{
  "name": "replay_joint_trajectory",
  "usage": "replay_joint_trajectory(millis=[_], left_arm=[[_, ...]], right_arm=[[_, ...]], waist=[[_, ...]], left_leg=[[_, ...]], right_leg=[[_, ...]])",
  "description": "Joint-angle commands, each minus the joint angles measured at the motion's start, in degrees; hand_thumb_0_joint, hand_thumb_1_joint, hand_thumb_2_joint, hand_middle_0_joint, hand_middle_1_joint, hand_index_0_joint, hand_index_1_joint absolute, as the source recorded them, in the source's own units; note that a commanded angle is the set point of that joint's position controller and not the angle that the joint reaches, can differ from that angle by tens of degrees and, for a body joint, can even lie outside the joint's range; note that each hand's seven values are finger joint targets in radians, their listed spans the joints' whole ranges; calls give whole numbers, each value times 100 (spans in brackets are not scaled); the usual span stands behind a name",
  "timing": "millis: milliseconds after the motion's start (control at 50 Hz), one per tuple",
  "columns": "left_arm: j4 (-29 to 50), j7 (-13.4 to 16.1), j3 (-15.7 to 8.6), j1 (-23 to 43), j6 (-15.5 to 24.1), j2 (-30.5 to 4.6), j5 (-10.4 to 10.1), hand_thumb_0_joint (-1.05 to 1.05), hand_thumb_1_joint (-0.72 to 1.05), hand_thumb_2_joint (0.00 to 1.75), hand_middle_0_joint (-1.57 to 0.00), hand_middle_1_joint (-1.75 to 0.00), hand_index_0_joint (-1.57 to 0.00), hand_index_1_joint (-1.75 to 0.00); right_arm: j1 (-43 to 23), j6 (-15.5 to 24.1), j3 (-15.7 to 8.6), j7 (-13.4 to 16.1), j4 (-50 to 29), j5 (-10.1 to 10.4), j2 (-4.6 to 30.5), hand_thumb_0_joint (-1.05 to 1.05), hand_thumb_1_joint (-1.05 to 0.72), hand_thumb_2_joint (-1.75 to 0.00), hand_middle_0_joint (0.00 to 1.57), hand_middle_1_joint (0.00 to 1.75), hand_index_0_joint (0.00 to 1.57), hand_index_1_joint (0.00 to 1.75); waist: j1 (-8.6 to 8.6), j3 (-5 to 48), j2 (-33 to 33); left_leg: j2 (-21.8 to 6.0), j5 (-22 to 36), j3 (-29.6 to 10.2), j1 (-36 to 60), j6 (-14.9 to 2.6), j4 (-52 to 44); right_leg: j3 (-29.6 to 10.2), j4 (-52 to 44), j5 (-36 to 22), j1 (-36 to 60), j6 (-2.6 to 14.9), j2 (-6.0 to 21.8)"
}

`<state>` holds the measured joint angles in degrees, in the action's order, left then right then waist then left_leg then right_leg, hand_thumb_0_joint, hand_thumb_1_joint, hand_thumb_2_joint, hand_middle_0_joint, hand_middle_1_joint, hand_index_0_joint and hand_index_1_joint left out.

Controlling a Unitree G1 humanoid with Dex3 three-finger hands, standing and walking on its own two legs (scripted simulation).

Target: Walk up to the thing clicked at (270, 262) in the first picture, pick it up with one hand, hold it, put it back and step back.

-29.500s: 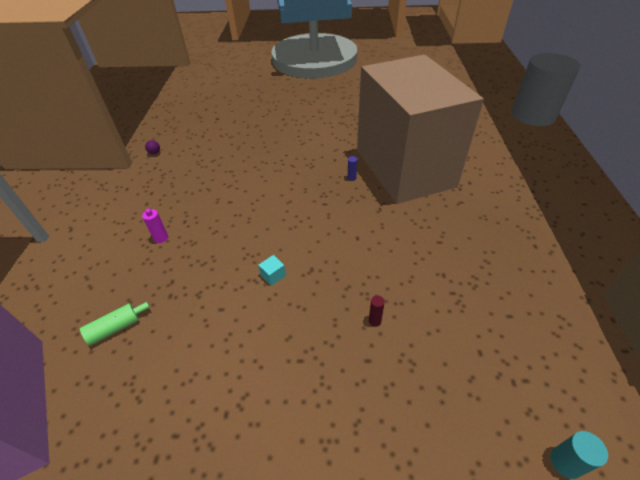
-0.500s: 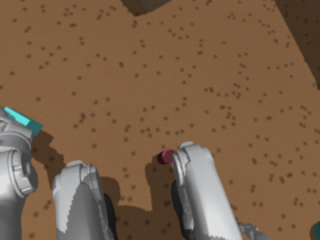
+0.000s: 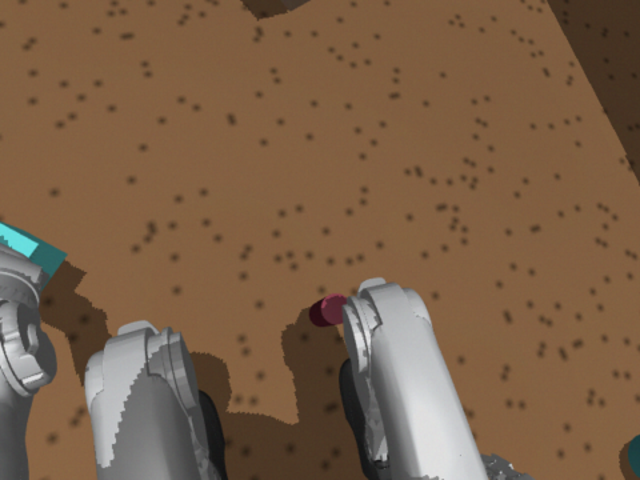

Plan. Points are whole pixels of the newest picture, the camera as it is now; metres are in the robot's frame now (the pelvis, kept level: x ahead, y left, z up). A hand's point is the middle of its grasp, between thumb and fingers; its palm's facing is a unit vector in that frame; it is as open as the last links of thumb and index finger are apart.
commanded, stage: lower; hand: left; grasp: from above
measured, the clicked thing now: (12, 261) +0.43 +0.36 -0.19
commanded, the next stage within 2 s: rest in 0.36 s
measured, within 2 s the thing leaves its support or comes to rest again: rests again in 1.60 s
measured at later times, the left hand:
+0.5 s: hand (22, 266) +0.42 +0.35 -0.20, palm faces -0.19 -0.39 -0.90, open 9.7 cm
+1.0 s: hand (34, 271) +0.42 +0.35 -0.24, palm faces -0.21 -0.40 -0.89, open 9.7 cm
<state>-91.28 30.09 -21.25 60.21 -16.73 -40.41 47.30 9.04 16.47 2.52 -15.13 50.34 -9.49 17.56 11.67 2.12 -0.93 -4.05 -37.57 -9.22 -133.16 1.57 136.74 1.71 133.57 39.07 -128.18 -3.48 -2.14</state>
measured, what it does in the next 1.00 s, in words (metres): stands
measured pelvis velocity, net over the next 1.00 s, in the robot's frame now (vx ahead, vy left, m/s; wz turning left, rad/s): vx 0.00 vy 0.01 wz -0.08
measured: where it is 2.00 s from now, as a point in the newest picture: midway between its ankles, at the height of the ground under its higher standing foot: (293, 460)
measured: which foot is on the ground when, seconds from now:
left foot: down 0.00-1.00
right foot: down 0.00-1.00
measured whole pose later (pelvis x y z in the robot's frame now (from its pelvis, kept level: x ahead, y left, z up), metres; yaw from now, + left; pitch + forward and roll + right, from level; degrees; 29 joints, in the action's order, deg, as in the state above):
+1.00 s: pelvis +0.00 +0.01 -0.03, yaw -5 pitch +29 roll -11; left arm -100.3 36.7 -25.2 61.4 -12.6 -51.3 48.4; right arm 7.6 20.6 9.4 -19.2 48.6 -12.0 19.2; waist 16.8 -6.6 4.0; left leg -3.9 -39.4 -14.4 -135.1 1.5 143.9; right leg 5.3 136.9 39.1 -128.1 -4.4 -3.8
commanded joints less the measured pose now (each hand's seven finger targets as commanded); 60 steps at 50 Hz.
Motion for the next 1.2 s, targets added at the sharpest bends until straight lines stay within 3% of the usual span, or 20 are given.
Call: replay_joint_trajectory(millis=[0,200,220,320,380,420,440,520,540,580,640,700,780,840,960,980,1020,1080,1160,1180], left_arm=[[450,278,146,1671,18,-1560,108,0,62,61,-115,-35,-110,-40],[303,480,-41,1732,223,-1955,258,0,64,62,-113,-42,-110,-46],[320,528,-117,1644,228,-2005,251,0,63,64,-113,-42,-109,-46],[300,616,-118,1827,208,-2030,193,0,61,63,-111,-43,-108,-47],[281,677,-300,1615,180,-2158,133,0,59,63,-108,-43,-104,-47],[252,607,-102,1785,164,-2056,176,0,59,65,-109,-44,-105,-48],[307,623,-186,1705,183,-2171,185,0,58,67,-109,-43,-105,-48],[45,606,-185,1494,179,-2211,198,0,54,67,-107,-38,-102,-43],[-3,617,-303,1438,189,-2270,175,0,54,66,-106,-38,-101,-43],[117,563,-88,1553,253,-2156,166,0,54,68,-107,-40,-102,-45],[-70,577,-178,1428,321,-2389,219,0,52,65,-103,-42,-99,-46],[161,602,-87,1629,426,-2371,232,0,54,65,-106,-38,-102,-43],[-193,773,-345,1278,447,-2590,229,0,50,64,-102,-40,-98,-44],[-52,794,-156,1638,422,-2429,202,0,52,67,-103,-41,-99,-45],[-300,939,-334,1472,397,-2760,147,0,51,65,-101,-42,-97,-46],[-162,906,-133,1649,420,-2612,146,0,52,65,-102,-41,-98,-45],[-229,920,-61,1710,416,-2624,134,0,49,68,-100,-44,-96,-48],[-473,1023,-366,1284,381,-2829,109,0,50,69,-100,-46,-96,-49],[-497,1043,-177,1575,342,-2715,36,0,50,71,-98,-48,-95,-52],[-562,1064,-280,1459,345,-2797,32,0,47,72,-97,-48,-93,-52]], right_arm=[[1312,91,-308,4,38,28,1314,0,-91,-90,20,30,20,30],[1267,241,-144,-94,1,-104,1437,0,-91,-90,20,30,20,30],[1266,232,-136,-106,-16,-98,1455,0,-91,-90,20,30,20,30],[1269,225,-96,-179,-20,-158,1469,0,-91,-90,20,30,20,30],[1254,222,-76,-207,-34,-134,1534,0,-91,-90,20,30,20,30],[1290,215,-36,-233,-28,-167,1504,0,-91,-90,20,30,20,30],[1323,217,-47,-233,-20,-129,1533,0,-91,-90,20,30,20,30],[1344,244,-1,-263,73,-144,1565,0,-90,-90,20,30,20,30],[1465,234,17,-270,115,-133,1563,0,-90,-90,20,30,20,30],[1237,285,84,-283,-67,-146,1530,0,-90,-90,20,30,20,30],[1345,304,121,-299,45,-159,1606,0,-90,-90,20,30,20,30],[1209,353,194,-312,-138,-170,1607,0,-90,-90,20,30,20,30],[1334,372,191,-330,57,-152,1686,0,-91,-90,20,30,20,30],[1299,417,240,-362,-69,-202,1685,0,-90,-90,20,30,20,30],[1236,464,310,-405,29,-201,1803,0,-90,-90,20,30,20,30],[1104,493,349,-425,-114,-222,1772,0,-90,-90,20,30,20,30],[1041,538,385,-435,-176,-228,1839,0,-90,-90,20,30,20,30],[1230,519,373,-464,-22,-217,1884,0,-90,-90,20,30,20,30],[1138,529,466,-504,-130,-242,1891,0,-90,-90,20,30,20,30],[1174,525,463,-504,-124,-227,1944,0,-90,-90,20,30,20,30]], waist=[[121,3643,-1263],[194,3525,-1560],[127,3594,-1653],[297,3402,-1668],[195,3599,-1786],[365,3437,-1649],[280,3492,-1644],[349,3326,-1594],[334,3321,-1617],[364,3265,-1622],[441,3212,-1558],[448,3253,-1584],[390,3143,-1767],[588,2983,-1851],[571,2864,-1945],[630,2802,-2028],[690,2796,-1959],[619,2754,-1987],[806,2651,-1982],[776,2677,-1915]], left_leg=[[112,780,674,2700,-233,-1222],[100,834,616,2747,-204,-988],[85,870,604,2836,-183,-991],[73,771,595,2656,-213,-875],[57,931,545,2841,-178,-854],[58,888,556,2619,-217,-743],[57,923,544,2629,-212,-757],[54,907,511,2544,-229,-689],[53,978,504,2596,-210,-709],[52,963,495,2572,-215,-687],[45,987,455,2498,-232,-630],[23,1018,447,2548,-241,-584],[-2,867,383,2661,-196,-684],[-19,961,372,2786,-180,-643],[-49,922,302,2761,-164,-664],[-50,949,311,2796,-162,-650],[-62,934,278,2889,-154,-653],[-71,976,264,2838,-157,-687],[-86,1038,231,2796,-152,-645],[-95,1052,216,2789,-161,-638]], right_leg=[[727,-1420,-983,1716,457,-147],[841,-1187,-1027,1619,456,-179],[869,-1150,-1061,1647,467,-183],[902,-1131,-1002,1539,444,-194],[964,-1024,-1133,1595,460,-192],[935,-1066,-1153,1617,428,-217],[935,-1057,-1185,1691,430,-227],[969,-1045,-1190,1669,423,-250],[992,-1034,-1243,1749,428,-243],[997,-1012,-1237,1724,433,-260],[1031,-968,-1276,1808,422,-272],[1023,-1021,-1340,1945,408,-296],[1133,-956,-1162,1837,442,-298],[1163,-983,-1284,1746,431,-296],[1236,-929,-1246,1777,429,-287],[1227,-914,-1284,1741,436,-291],[1258,-935,-1296,1786,429,-317],[1282,-969,-1326,1921,423,-313],[1296,-958,-1454,1929,415,-315],[1296,-996,-1474,2008,405,-327]])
